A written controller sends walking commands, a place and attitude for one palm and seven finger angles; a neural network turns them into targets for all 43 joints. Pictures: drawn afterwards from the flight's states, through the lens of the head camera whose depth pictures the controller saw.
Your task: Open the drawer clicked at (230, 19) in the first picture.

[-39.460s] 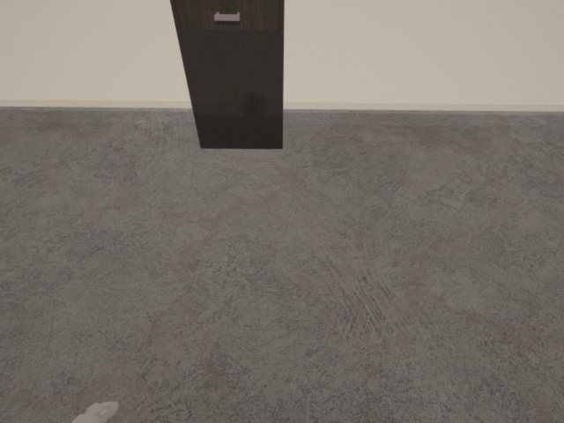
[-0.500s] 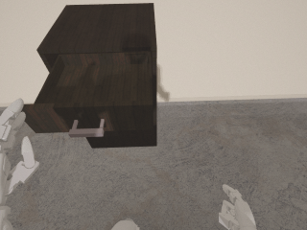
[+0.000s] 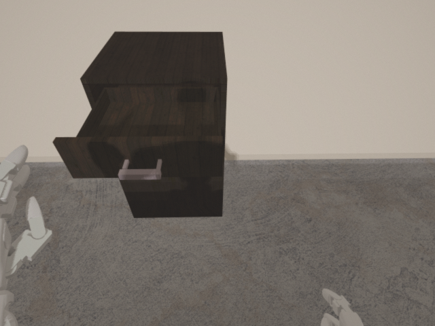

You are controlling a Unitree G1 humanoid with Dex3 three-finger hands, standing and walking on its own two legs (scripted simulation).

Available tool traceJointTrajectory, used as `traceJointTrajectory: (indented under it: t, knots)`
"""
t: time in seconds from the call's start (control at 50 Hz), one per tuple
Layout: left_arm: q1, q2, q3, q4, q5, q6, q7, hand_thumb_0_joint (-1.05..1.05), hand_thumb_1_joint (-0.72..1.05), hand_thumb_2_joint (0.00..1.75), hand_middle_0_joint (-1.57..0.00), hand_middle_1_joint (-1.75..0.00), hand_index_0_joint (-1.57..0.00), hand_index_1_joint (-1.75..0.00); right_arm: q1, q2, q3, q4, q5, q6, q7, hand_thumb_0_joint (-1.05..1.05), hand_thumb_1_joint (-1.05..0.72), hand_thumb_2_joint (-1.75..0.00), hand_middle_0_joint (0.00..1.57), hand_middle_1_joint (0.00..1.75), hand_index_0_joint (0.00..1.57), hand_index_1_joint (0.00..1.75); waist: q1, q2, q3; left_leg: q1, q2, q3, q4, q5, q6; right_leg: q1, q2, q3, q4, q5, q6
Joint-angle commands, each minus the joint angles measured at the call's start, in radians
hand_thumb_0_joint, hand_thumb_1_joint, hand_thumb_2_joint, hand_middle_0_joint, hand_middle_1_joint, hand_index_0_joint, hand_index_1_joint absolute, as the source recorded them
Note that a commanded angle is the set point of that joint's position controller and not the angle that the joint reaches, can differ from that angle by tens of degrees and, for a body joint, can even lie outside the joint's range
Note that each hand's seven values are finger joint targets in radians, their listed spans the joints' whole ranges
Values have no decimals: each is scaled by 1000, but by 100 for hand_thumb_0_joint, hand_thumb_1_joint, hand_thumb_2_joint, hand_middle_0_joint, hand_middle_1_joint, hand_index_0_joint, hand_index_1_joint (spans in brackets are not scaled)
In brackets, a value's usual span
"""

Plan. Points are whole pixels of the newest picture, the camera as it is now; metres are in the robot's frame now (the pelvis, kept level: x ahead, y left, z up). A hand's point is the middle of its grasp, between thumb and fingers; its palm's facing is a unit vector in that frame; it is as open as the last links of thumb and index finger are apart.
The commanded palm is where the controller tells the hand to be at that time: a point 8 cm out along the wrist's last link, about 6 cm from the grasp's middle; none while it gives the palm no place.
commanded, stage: stop stepping back and stand still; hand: left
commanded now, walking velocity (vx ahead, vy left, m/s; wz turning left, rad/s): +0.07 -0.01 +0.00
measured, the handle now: (141, 168) +0.51 +0.24 -0.03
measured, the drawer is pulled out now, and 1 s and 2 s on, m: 0.30 0.30 0.30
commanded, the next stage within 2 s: let the arm hang, fingers relaxed in 0.36 s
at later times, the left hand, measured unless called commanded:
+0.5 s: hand (54, 252) +0.19 +0.25 +0.13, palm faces +0.30 -0.84 -0.45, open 7.4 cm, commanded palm none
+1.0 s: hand out of the picture -0.06 +0.23 -0.16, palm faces +0.00 -0.97 -0.24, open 7.3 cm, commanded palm none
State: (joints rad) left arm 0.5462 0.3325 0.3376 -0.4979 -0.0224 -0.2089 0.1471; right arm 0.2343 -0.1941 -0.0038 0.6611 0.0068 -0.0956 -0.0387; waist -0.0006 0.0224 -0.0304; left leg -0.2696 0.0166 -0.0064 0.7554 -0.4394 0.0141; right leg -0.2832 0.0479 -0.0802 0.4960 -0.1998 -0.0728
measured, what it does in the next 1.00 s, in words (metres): steps on the spot: right foot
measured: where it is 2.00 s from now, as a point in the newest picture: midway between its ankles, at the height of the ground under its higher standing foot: outside the picture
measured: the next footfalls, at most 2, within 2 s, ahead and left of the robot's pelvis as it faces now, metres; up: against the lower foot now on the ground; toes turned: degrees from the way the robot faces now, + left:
right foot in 0.28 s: +0.04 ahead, -0.09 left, +0.00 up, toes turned -1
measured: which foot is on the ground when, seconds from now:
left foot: down 0.00-1.00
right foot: down 0.00-0.14, up 0.16-0.26, down 0.28-1.00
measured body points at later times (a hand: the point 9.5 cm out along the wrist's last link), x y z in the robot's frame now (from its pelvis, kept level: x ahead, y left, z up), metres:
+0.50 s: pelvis -0.01 +0.01 +0.00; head +0.00 +0.01 +0.45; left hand +0.17 +0.29 +0.15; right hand +0.15 -0.22 -0.09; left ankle +0.00 +0.12 -0.73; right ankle +0.00 -0.09 -0.73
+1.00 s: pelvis -0.02 +0.03 +0.01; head +0.00 +0.03 +0.46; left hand -0.06 +0.28 -0.14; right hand -0.04 -0.20 -0.15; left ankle -0.01 +0.12 -0.73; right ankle +0.00 -0.09 -0.73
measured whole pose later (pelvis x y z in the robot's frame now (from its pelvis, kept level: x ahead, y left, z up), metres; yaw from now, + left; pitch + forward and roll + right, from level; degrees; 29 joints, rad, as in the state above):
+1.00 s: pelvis -0.02 +0.03 +0.01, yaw +0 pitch -2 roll +0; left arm 0.35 0.21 0.00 1.08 0.02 0.03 0.02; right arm 0.32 -0.18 0.00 1.05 -0.01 0.03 -0.01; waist 0.01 0.01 0.09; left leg -0.19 -0.03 0.05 0.41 -0.19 0.04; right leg -0.20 0.00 -0.02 0.40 -0.18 -0.01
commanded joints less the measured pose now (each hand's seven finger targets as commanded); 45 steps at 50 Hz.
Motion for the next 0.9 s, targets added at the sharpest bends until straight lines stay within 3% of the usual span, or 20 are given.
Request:
traceJointTrajectory:
  t: [0.0, 0.06, 0.08, 0.1, 0.12, 0.14, 0.18, 0.24, 0.28, 0.34, 0.42, 0.44, 0.46, 0.5, 0.54, 0.58, 0.6, 0.7, 0.8, 0.88]
  knots:
    - [38, 188, 112, -214, -6, -47, 3, 0, 90, 90, -20, -30, -20, -30, -105, -108, -39, -189, 1, -37, -2, 0, -90, -90, 20, 30, 20, 30, -22, -197, -32, -37, -2, 37, -18, 4, 17, -20, -289, 333, -328, -311, -71]
    - [86, 191, 109, -315, 6, -49, 26, 0, 90, 90, -20, -30, -20, -30, -102, -102, -13, -207, -11, -50, -25, 0, -90, -90, 20, 30, 20, 30, -29, -41, -52, 108, -7, 64, -383, 80, 25, -33, -187, 209, -237, -325, -6]
    - [81, 184, 98, -351, 4, -56, 31, 0, 90, 90, -20, -30, -20, -30, -98, -118, -17, -218, -17, -59, -31, 0, -90, -90, 20, 30, 20, 30, -25, 68, -28, 90, 52, -21, -481, 30, 42, -26, -136, 187, -148, -295, 21]
    - [77, 187, 104, -381, 6, -66, 40, 0, 90, 90, -20, -30, -20, -30, -108, -138, -27, -227, -29, -64, -35, 0, -90, -90, 20, 30, 20, 30, -12, 177, -8, 37, 169, -207, -562, -56, 82, -30, -60, 140, -7, -223, 47]
    - [73, 190, 104, -397, 11, -62, 44, 0, 90, 90, -20, -30, -20, -30, -119, -135, -34, -241, -25, -64, -33, 0, -90, -90, 20, 30, 20, 30, -1, 234, 3, -7, 256, -272, -583, -31, 106, -22, -36, 72, 118, -157, 65]
    - [67, 209, 124, -395, 7, -56, 51, 0, 90, 90, -20, -30, -20, -30, -126, -120, -33, -233, -18, -71, -32, 0, -90, -90, 20, 30, 20, 30, 3, 183, -12, -94, 254, -230, -562, 17, 111, 51, -37, 69, 174, -167, 79]
    - [94, 187, 124, -354, 13, -41, 51, 0, 90, 90, -20, -30, -20, -30, -108, -117, -29, -219, -25, -76, -38, 0, -90, -90, 20, 30, 20, 30, -4, 187, 41, -205, 207, -165, -551, -34, 90, 119, -46, 65, 137, -140, 84]
    - [56, 183, 113, -305, 6, -43, 49, 0, 90, 90, -20, -30, -20, -30, -107, -134, -29, -202, -5, -92, -39, 0, -90, -90, 20, 30, 20, 30, -14, 87, 46, -119, 154, -101, -395, 255, 58, 145, -67, 66, -80, 12, 82]
    - [51, 187, 128, -238, -6, -53, 33, 0, 90, 90, -20, -30, -20, -30, -97, -129, -31, -185, 7, -90, -30, 0, -90, -90, 20, 30, 20, 30, -27, -7, 6, -70, 99, -60, -317, 297, 26, 167, -125, 160, -120, 237, 53]
    - [46, 149, 86, -219, -15, -50, 19, 0, 90, 90, -20, -30, -20, -30, -95, -133, -45, -184, 15, -77, -14, 0, -90, -90, 20, 30, 20, 30, -33, -77, -32, 14, 47, -19, -246, 242, 7, 103, -184, 256, -175, 157, 13]
    - [83, 181, 113, -260, -16, -43, 20, 0, 90, 90, -20, -30, -20, -30, -117, -122, -38, -196, 9, -62, -13, 0, -90, -90, 20, 30, 20, 30, -22, -69, -38, 69, 58, -15, -318, 252, 16, 82, -165, 221, -184, 92, 31]
    - [-72, 64, -223, 572, 101, 122, -108, 0, 90, 90, -20, -30, -20, -30, -100, -281, -92, 75, -14, -79, 67, 0, -90, -90, 20, 30, 20, 30, -68, -19, 5, 1, 77, -58, -156, 408, 20, -67, -191, 151, 5, 233, 23]
    - [-43, 26, -201, 609, 75, 183, -128, 0, 90, 90, -20, -30, -20, -30, -4, -196, -73, 58, -7, -12, 61, 0, -90, -90, 20, 30, 20, 30, -42, -9, -49, 26, 94, -61, -220, 425, 23, -44, -143, 153, 33, 199, 35]
    - [-68, -10, -227, 646, 65, 202, -135, 0, 90, 90, -20, -30, -20, -30, -35, -171, -52, 29, -16, 17, 53, 0, -90, -90, 20, 30, 20, 30, -17, 18, -33, -94, 126, -106, -282, 342, 53, -2, -106, 107, 68, 62, 62]
    - [-128, 9, -243, 747, 67, 200, -136, 0, 90, 90, -20, -30, -20, -30, -41, -171, -39, 23, -25, 26, 46, 0, -90, -90, 20, 30, 20, 30, -5, -140, -46, -90, 115, -123, -271, 423, 58, 65, -108, 120, 48, 132, 55]
    - [-169, 36, -254, 873, 67, 202, -134, 0, 90, 90, -20, -30, -20, -30, -39, -169, -35, 41, -27, 44, 39, 0, -90, -90, 20, 30, 20, 30, -4, -226, -64, -28, 53, -66, -230, 395, 31, 98, -166, 194, -12, 259, 27]
    - [-196, 47, -262, 940, 63, 204, -131, 0, 90, 90, -20, -30, -20, -30, -32, -165, -35, 59, -27, 57, 36, 0, -90, -90, 20, 30, 20, 30, -10, -218, -55, 10, 34, -54, -234, 366, 25, 84, -185, 212, -33, 268, 14]
    - [-239, 34, -299, 1212, 46, 216, -126, 0, 90, 90, -20, -30, -20, -30, -44, -140, -13, 161, -26, 82, 34, 0, -90, -90, 20, 30, 20, 30, 8, 94, 61, -6, 69, -84, -401, 278, 27, 90, -123, 180, -88, 36, 38]
    - [-207, 6, -307, 1390, 40, 209, -125, 0, 90, 90, -20, -30, -20, -30, 21, -122, -15, 249, -22, 93, 25, 0, -90, -90, 20, 30, 20, 30, 5, 161, 38, 20, 74, -92, -463, 113, 26, 132, -119, 162, -145, -17, 29]
    - [-204, -12, -318, 1477, 38, 208, -123, 0, 90, 90, -20, -30, -20, -30, 75, -118, -20, 305, -17, 97, 19, 0, -90, -90, 20, 30, 20, 30, -1, 75, 56, 36, 94, -114, -491, 91, 30, 122, -118, 147, -155, -16, 30]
